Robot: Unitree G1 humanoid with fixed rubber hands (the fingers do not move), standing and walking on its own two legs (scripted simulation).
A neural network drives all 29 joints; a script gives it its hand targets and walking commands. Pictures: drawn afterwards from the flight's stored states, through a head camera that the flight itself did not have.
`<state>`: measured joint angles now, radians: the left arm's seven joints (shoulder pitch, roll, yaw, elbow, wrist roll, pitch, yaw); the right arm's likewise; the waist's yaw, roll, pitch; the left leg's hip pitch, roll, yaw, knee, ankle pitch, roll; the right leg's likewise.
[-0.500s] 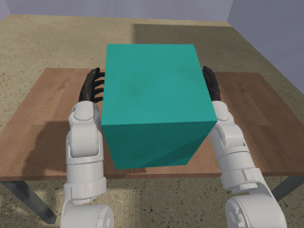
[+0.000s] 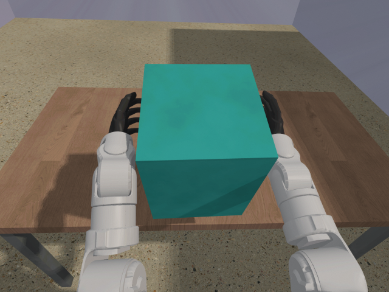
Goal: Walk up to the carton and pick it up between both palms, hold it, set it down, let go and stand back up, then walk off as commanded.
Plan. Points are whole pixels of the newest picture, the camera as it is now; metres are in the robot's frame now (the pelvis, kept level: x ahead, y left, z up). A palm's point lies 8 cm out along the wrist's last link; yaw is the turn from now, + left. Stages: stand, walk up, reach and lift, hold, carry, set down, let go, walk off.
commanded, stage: hold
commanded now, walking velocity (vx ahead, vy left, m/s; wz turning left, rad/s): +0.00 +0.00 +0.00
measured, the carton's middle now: (198, 147) +0.36 +0.01 +0.13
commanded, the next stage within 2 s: none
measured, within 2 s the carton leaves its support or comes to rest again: neither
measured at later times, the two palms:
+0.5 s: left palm (105, 131) +0.32 +0.18 +0.20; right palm (271, 126) +0.35 -0.11 +0.20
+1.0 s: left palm (121, 126) +0.36 +0.16 +0.18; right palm (271, 125) +0.38 -0.13 +0.17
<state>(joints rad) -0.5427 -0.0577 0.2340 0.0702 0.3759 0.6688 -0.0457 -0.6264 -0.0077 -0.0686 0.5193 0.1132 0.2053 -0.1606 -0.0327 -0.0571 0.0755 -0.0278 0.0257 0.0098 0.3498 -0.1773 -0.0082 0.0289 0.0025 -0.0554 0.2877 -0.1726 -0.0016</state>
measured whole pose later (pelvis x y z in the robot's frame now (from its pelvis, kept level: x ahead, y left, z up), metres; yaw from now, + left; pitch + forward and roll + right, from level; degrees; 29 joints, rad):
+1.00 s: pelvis +0.01 +0.00 +0.00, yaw +0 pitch -9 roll -1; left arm -0.53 -0.06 0.23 0.05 0.36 0.67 -0.03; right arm -0.62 -0.01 -0.06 0.50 0.12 0.21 -0.17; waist -0.03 -0.04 0.08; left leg 0.01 0.03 0.01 0.35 -0.20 -0.01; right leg 0.08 0.00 -0.06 0.27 -0.19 0.00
